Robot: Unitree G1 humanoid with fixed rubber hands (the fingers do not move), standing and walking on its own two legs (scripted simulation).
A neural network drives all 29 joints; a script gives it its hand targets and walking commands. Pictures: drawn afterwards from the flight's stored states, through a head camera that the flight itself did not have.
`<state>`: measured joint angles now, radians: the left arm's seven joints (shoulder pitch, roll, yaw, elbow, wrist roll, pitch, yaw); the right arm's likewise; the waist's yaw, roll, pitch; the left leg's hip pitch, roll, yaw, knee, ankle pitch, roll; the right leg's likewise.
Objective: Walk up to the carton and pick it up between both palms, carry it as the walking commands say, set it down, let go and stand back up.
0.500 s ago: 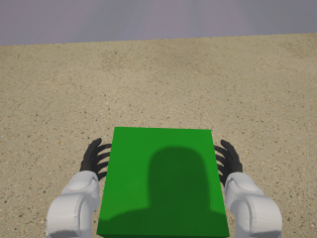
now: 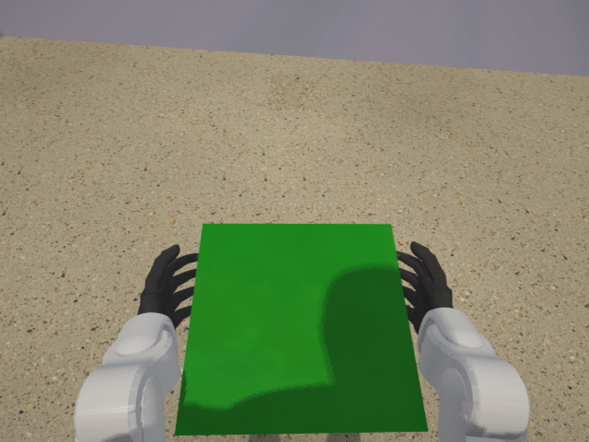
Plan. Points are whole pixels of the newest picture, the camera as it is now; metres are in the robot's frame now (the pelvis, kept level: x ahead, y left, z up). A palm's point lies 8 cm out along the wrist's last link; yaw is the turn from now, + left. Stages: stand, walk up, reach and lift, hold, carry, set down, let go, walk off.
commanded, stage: carry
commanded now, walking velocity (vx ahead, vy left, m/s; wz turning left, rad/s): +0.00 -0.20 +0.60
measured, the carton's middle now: (295, 341) +0.24 +0.00 +0.02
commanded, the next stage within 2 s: none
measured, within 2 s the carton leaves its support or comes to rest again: neither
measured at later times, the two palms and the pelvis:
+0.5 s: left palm (185, 379) +0.17 +0.11 +0.09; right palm (436, 292) +0.28 -0.17 +0.08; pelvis +0.00 -0.10 +0.01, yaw +22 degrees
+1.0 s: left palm (256, 429) +0.13 +0.04 +0.10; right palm (465, 275) +0.30 -0.21 +0.09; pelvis +0.01 -0.21 +0.00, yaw +34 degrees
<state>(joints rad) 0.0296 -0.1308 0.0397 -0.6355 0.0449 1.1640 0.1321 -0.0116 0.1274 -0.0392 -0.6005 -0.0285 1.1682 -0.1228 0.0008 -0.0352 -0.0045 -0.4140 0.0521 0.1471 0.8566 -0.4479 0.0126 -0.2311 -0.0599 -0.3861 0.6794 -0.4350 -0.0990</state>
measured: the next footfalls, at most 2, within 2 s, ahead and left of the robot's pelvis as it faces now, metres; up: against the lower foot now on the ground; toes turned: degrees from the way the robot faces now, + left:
left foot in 0.04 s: +0.01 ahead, +0.11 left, +0.00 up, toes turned +9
right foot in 0.40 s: +0.11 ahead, -0.23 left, +0.00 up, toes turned +11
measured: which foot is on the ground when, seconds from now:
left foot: up 0.00-0.02, down 0.04-0.40, up 0.42-0.62, down 0.64-0.96, up 0.98-1.00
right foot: down 0.00-0.04, up 0.06-0.38, down 0.40-0.64, up 0.66-0.94, down 0.96-1.00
